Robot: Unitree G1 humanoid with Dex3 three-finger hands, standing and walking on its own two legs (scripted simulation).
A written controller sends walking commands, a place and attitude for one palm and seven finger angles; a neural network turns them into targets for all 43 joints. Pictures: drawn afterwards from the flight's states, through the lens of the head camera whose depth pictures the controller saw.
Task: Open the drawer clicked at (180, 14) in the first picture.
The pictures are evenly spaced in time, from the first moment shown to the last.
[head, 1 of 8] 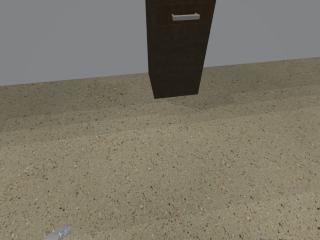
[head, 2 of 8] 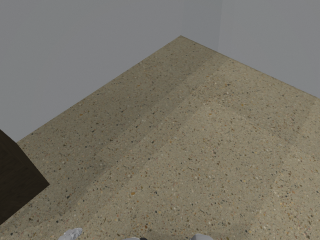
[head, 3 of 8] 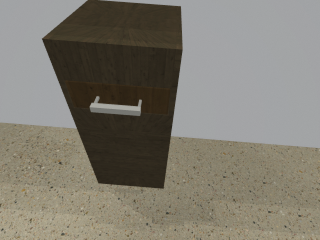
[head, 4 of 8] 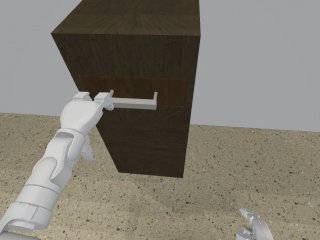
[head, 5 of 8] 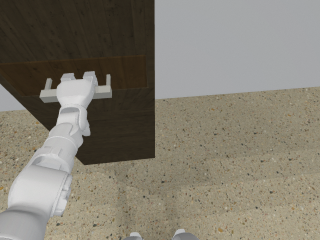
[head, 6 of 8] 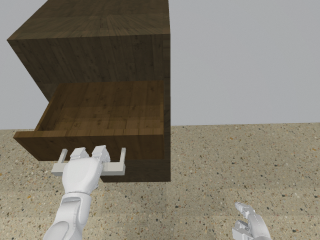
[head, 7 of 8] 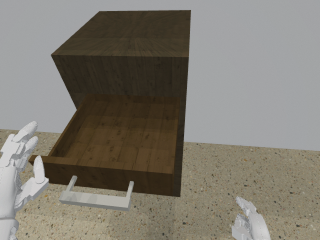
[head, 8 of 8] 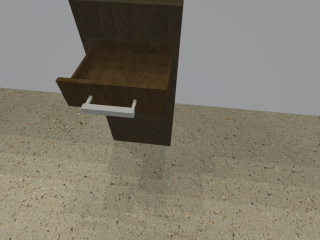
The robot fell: no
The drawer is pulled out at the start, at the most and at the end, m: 0.00 0.30 0.29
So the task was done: yes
